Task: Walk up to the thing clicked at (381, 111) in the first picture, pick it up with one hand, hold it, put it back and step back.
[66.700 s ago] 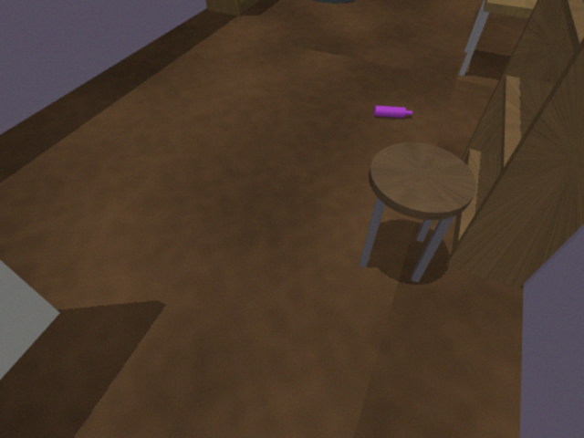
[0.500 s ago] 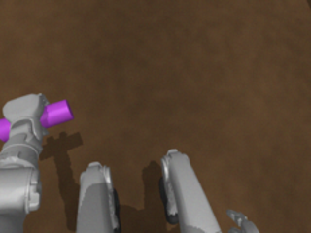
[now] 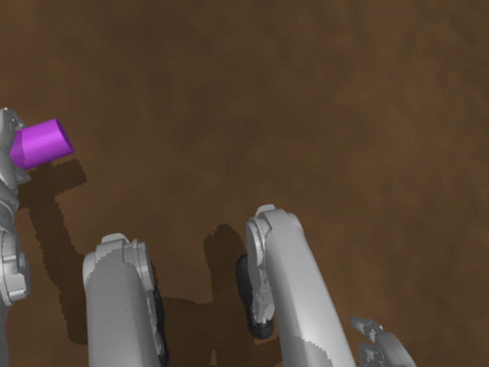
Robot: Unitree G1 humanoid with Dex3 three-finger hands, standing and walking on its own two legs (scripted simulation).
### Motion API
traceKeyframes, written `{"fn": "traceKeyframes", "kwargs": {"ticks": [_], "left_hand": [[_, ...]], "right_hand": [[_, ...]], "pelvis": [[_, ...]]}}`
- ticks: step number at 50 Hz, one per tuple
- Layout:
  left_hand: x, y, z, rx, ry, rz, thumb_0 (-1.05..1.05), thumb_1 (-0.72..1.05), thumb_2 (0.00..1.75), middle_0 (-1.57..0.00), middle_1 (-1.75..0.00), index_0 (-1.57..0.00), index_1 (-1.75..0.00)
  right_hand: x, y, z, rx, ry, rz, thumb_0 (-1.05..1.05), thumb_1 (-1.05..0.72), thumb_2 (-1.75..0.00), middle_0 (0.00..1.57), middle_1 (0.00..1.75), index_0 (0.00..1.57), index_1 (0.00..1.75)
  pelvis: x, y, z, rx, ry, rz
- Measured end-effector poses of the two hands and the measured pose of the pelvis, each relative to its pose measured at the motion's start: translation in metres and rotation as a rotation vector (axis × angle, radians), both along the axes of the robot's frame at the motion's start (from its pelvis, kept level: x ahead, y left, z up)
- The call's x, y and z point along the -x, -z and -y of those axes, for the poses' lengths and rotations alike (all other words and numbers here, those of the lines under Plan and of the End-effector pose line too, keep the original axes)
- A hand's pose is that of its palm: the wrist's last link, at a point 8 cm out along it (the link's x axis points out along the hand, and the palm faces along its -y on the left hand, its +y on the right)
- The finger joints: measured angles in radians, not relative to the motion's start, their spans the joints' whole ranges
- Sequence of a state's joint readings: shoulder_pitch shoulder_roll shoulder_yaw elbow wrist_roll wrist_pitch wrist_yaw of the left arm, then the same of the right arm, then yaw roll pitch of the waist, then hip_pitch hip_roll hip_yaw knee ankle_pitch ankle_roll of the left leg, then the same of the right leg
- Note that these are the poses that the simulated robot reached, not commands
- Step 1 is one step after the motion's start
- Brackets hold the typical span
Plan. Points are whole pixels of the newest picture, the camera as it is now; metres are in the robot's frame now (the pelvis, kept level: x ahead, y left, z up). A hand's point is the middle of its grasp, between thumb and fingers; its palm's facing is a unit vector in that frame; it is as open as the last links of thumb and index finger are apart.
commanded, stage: crouch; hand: left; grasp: from above
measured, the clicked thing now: out of the picture +0.46 +0.33 -0.20
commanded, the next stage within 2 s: lower in 0.46 s
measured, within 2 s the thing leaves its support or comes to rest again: neither
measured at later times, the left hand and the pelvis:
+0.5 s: hand (19, 156) +0.48 +0.31 -0.24, palm faces -0.42 -0.17 -0.89, open 9.0 cm; pelvis -0.01 +0.00 -0.06, yaw -2 degrees
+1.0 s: hand (34, 162) +0.48 +0.31 -0.29, palm faces -0.43 -0.18 -0.88, open 9.1 cm; pelvis +0.00 +0.00 -0.08, yaw -5 degrees
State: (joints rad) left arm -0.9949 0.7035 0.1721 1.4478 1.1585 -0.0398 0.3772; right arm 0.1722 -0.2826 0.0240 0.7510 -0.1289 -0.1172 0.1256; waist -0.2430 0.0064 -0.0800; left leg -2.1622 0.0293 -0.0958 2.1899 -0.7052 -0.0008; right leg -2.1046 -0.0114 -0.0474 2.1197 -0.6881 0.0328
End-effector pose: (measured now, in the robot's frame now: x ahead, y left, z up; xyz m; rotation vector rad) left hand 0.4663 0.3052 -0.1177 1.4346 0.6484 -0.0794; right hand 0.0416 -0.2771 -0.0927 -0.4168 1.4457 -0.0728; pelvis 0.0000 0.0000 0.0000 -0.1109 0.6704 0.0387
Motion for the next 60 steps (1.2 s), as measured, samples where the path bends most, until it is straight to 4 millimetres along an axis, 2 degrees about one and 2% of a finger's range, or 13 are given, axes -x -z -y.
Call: {"fn": "traceKeyframes", "kwargs": {"ticks": [10,18,37,47,60], "left_hand": [[-0.008,0.031,0.000,0.003,-0.004,0.001,0.01,0.12,0.35,-0.80,-0.44,-0.84,-0.40],[-0.014,0.048,-0.001,0.005,-0.004,0.010,0.01,0.12,0.35,-0.80,-0.44,-0.84,-0.40],[-0.021,0.085,-0.009,-0.002,0.005,-0.021,0.01,0.11,0.38,-0.80,-0.44,-0.84,-0.40],[-0.020,0.112,-0.006,0.020,0.012,-0.007,0.01,0.11,0.38,-0.80,-0.45,-0.84,-0.41],[-0.023,0.133,-0.002,0.020,0.009,-0.001,0.00,0.11,0.38,-0.80,-0.42,-0.84,-0.39]], "right_hand": [[0.029,0.028,-0.003,-0.023,0.010,-0.066,0.00,-0.89,-0.89,0.20,0.30,0.20,0.29],[0.040,0.043,-0.008,-0.031,0.006,-0.086,0.00,-0.89,-0.89,0.20,0.30,0.20,0.29],[0.032,0.054,-0.007,-0.020,-0.031,-0.102,0.00,-0.90,-0.89,0.20,0.30,0.20,0.29],[0.030,0.058,-0.007,-0.014,-0.063,-0.124,0.00,-0.90,-0.89,0.20,0.30,0.20,0.29],[0.033,0.057,-0.014,-0.016,-0.086,-0.122,0.00,-0.89,-0.89,0.20,0.30,0.20,0.29]], "pelvis": [[0.007,0.032,0.002,0.004,0.012,0.029],[0.009,0.051,0.002,0.016,0.021,0.050],[0.005,0.071,0.000,0.040,0.028,0.061],[0.005,0.081,-0.002,0.055,0.036,0.078],[0.005,0.088,-0.005,0.076,0.049,0.096]]}}
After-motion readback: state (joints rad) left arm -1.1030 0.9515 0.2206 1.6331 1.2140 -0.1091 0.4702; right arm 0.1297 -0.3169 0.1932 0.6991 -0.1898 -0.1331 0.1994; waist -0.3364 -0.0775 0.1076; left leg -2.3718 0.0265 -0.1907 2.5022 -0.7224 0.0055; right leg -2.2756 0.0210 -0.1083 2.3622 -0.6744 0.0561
